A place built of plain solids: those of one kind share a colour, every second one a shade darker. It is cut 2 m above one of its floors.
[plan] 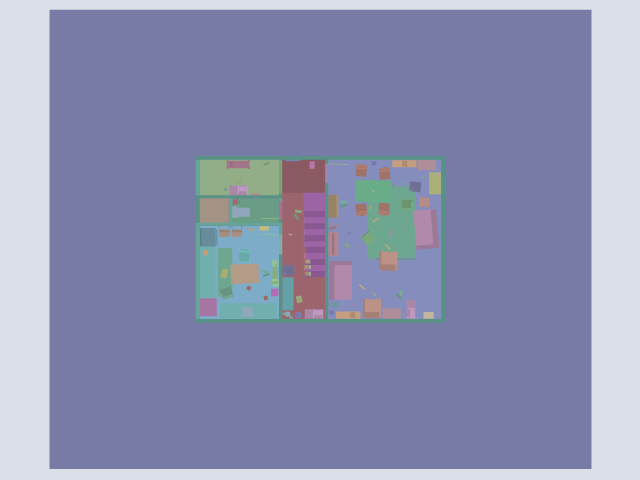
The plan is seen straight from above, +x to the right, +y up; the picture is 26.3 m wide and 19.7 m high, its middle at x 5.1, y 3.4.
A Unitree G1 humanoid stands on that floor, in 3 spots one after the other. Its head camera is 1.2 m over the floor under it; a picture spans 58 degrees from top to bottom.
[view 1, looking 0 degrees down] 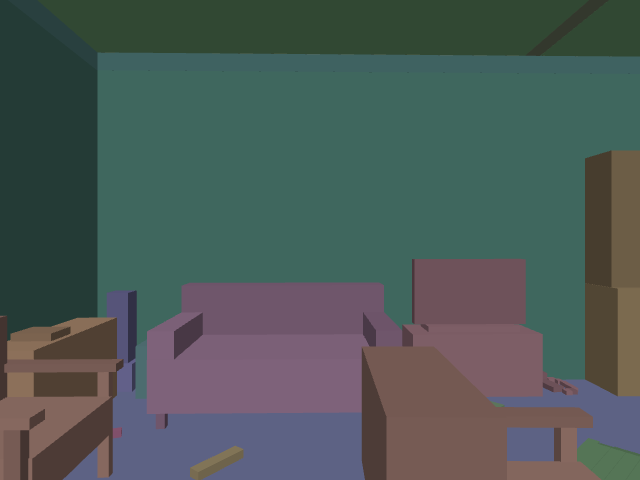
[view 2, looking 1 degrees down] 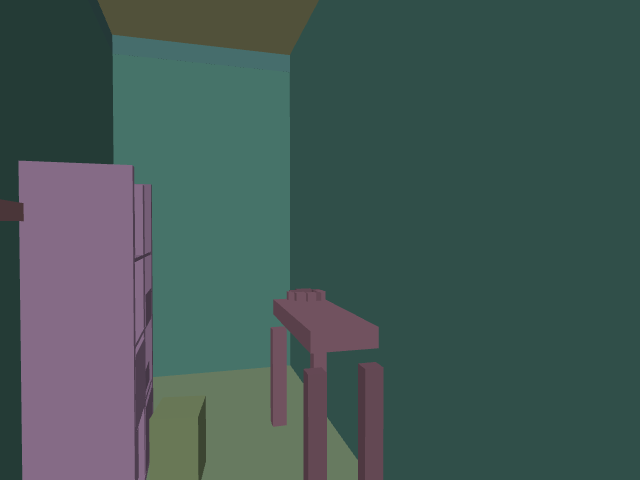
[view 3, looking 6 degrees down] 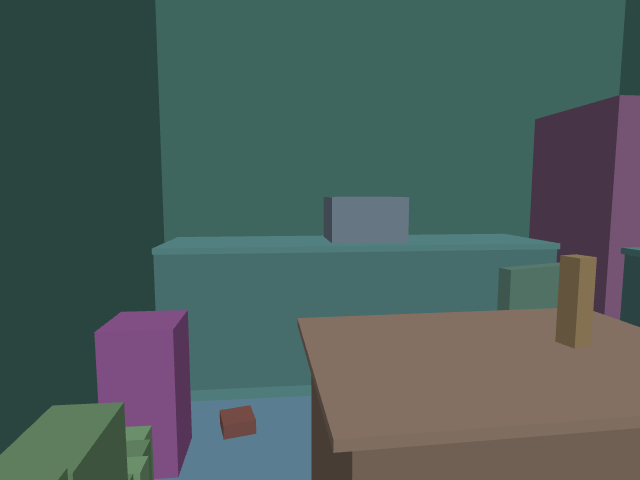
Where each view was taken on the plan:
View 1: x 9.12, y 1.98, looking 179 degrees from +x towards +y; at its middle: wall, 3.69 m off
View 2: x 3.98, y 5.88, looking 164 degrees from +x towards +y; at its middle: wall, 2.96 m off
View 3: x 2.67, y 3.17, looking -96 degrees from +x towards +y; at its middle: counter_run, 2.74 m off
